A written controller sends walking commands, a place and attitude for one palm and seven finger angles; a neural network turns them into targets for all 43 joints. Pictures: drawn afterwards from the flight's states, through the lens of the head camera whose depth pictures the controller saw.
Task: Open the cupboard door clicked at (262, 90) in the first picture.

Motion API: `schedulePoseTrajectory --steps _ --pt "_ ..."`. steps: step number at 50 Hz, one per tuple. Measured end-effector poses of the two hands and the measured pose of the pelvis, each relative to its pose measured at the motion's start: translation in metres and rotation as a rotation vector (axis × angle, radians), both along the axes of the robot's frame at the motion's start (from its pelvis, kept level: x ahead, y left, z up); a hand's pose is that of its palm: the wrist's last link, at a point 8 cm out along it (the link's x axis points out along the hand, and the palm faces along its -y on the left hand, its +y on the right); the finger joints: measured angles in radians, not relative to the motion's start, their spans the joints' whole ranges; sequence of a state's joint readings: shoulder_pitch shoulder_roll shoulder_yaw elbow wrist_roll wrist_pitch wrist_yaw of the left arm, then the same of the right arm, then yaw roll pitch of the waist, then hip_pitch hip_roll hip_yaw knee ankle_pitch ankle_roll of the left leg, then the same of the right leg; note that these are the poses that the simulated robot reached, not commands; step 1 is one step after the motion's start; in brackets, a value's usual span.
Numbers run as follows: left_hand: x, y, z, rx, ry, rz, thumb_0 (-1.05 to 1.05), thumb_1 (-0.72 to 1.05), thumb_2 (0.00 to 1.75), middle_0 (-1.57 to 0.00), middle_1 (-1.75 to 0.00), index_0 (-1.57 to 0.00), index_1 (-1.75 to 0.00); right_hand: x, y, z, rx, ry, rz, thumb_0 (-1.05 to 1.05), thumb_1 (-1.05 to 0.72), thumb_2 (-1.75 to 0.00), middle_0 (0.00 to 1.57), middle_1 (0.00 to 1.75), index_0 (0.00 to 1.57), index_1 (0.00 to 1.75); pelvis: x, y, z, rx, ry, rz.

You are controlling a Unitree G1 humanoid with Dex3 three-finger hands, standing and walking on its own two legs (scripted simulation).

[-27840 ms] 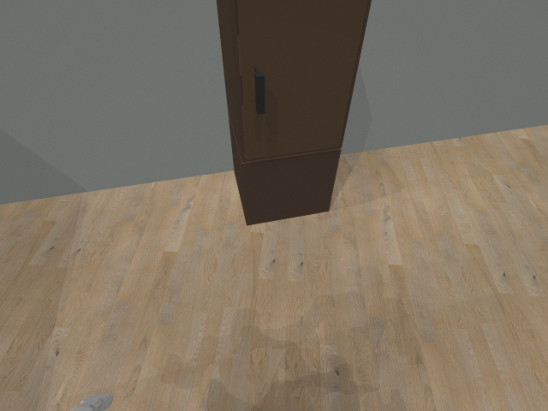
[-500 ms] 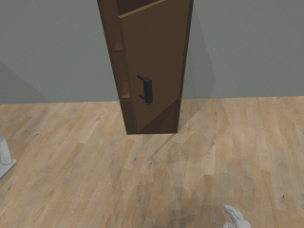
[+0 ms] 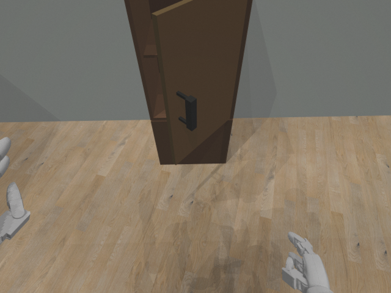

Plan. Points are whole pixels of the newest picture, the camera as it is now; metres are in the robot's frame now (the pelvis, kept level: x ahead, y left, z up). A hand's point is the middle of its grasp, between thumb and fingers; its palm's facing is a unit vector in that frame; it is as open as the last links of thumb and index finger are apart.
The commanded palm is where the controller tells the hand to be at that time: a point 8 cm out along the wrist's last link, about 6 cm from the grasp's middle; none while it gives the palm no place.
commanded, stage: stop stepping back and stand still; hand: left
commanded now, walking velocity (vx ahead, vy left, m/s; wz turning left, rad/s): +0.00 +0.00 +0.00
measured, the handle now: (186, 110) +0.64 +0.08 -0.05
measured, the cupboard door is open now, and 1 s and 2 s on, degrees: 47 47 47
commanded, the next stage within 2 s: let the arm hang, fingers relaxed in 0.26 s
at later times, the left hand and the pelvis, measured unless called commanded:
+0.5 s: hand (71, 263) +0.17 +0.27 -0.04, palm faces +0.11 -0.89 -0.45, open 7.4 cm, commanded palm none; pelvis -0.01 +0.02 -0.01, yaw +1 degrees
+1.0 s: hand out of the picture -0.06 +0.18 -0.17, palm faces +0.08 -0.97 -0.24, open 7.3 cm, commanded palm none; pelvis -0.01 +0.00 +0.00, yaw +2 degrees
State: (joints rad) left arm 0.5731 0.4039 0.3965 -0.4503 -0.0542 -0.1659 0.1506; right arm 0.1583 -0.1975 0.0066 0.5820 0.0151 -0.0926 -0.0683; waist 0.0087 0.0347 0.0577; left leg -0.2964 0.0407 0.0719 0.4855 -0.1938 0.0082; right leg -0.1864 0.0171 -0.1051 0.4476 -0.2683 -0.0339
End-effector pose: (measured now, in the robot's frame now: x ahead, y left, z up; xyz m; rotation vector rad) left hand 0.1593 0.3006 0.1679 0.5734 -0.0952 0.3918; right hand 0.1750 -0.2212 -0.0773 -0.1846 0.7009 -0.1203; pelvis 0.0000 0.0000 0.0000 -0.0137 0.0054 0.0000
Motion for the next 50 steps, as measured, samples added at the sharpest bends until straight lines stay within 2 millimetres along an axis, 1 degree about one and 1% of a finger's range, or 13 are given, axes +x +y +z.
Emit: schedulePoseTrajectory --steps 4,13,18,20,22,24,28,30,32,36,42,46,50 --pt "-0.005 -0.005 -0.007 -0.047 0.024 -0.016 0.02 0.89 0.90 -0.21 -0.30 -0.22 -0.31 -0.013 0.007 -0.004 -0.006 0.042 0.011 0.01 -0.90 -0.90 0.21 0.30 0.21 0.30 -0.002 0.002 0.001 -0.001 -0.003 0.005" --pt "-0.009 0.007 0.015 0.011 -0.058 -0.001 0.02 0.88 0.90 -0.21 -0.30 -0.22 -0.31 -0.029 0.004 -0.005 -0.030 0.081 0.003 0.01 -0.90 -0.90 0.21 0.30 0.21 0.30 -0.004 0.007 0.004 -0.005 -0.004 0.009" --pt "-0.006 0.013 0.002 -0.023 -0.013 0.021 0.01 0.89 0.90 -0.21 -0.30 -0.21 -0.31 -0.029 -0.002 -0.003 -0.036 0.074 -0.020 0.01 -0.90 -0.90 0.21 0.30 0.21 0.30 -0.003 0.009 0.005 -0.006 -0.001 0.005" --pt "0.001 0.015 -0.028 -0.046 0.081 0.000 0.01 0.89 0.90 -0.20 -0.30 -0.21 -0.30 -0.028 -0.005 -0.011 -0.024 0.078 0.021 0.01 -0.90 -0.90 0.20 0.30 0.21 0.30 -0.005 0.012 0.002 -0.006 0.015 0.017" --pt "0.007 0.018 -0.083 -0.125 0.297 0.016 0.01 0.89 0.90 -0.20 -0.30 -0.21 -0.30 -0.029 -0.011 -0.024 -0.022 0.134 0.054 0.01 -0.90 -0.90 0.20 0.30 0.21 0.30 -0.008 0.014 -0.002 -0.003 0.021 0.025" --pt "0.000 0.013 -0.145 -0.220 0.541 0.047 0.00 0.90 0.90 -0.20 -0.30 -0.20 -0.30 -0.035 -0.018 -0.036 -0.024 0.186 0.053 0.01 -0.90 -0.90 0.21 0.30 0.21 0.30 -0.011 0.015 -0.005 0.002 0.022 0.026" --pt "-0.047 -0.025 -0.245 -0.402 0.947 0.074 0.01 0.90 0.90 -0.20 -0.30 -0.20 -0.30 -0.061 -0.027 -0.047 -0.033 0.292 0.017 0.01 -0.90 -0.90 0.20 0.30 0.21 0.30 -0.013 0.012 -0.008 0.012 0.010 0.024" --pt "-0.078 -0.049 -0.280 -0.496 1.090 0.081 0.01 0.90 0.90 -0.20 -0.30 -0.20 -0.30 -0.081 -0.028 -0.049 -0.045 0.366 0.003 0.01 -0.91 -0.90 0.20 0.30 0.20 0.30 -0.012 0.008 -0.008 0.015 0.000 0.029" --pt "-0.108 -0.072 -0.304 -0.584 1.200 0.097 0.01 0.91 0.90 -0.20 -0.30 -0.20 -0.30 -0.102 -0.029 -0.050 -0.056 0.449 -0.008 0.01 -0.91 -0.90 0.20 0.30 0.20 0.30 -0.011 0.005 -0.008 0.015 -0.009 0.035" --pt "-0.152 -0.072 -0.318 -0.643 1.292 0.207 -0.01 0.99 0.90 -0.21 -0.30 -0.21 -0.30 -0.142 -0.024 -0.054 -0.058 0.607 -0.016 0.01 -0.91 -0.90 0.20 0.30 0.20 0.30 -0.012 -0.002 -0.005 0.005 -0.019 0.051" --pt "-0.206 -0.068 -0.311 -0.649 1.425 0.311 0.00 0.96 0.90 -0.20 -0.30 -0.21 -0.30 -0.178 -0.009 -0.066 -0.002 0.725 -0.037 0.01 -0.91 -0.90 0.20 0.30 0.20 0.30 -0.012 -0.001 -0.001 -0.002 -0.026 0.054" --pt "-0.224 -0.067 -0.304 -0.637 1.474 0.359 0.00 0.93 0.90 -0.20 -0.30 -0.20 -0.30 -0.189 0.003 -0.073 0.046 0.749 -0.045 0.00 -0.91 -0.90 0.20 0.30 0.20 0.30 -0.012 0.000 0.000 0.002 -0.030 0.049" --pt "-0.227 -0.069 -0.301 -0.632 1.484 0.374 0.01 0.92 0.90 -0.20 -0.30 -0.20 -0.30 -0.194 0.014 -0.078 0.084 0.759 -0.050 0.00 -0.91 -0.90 0.20 0.30 0.20 0.30 -0.010 -0.001 0.001 0.008 -0.033 0.043"
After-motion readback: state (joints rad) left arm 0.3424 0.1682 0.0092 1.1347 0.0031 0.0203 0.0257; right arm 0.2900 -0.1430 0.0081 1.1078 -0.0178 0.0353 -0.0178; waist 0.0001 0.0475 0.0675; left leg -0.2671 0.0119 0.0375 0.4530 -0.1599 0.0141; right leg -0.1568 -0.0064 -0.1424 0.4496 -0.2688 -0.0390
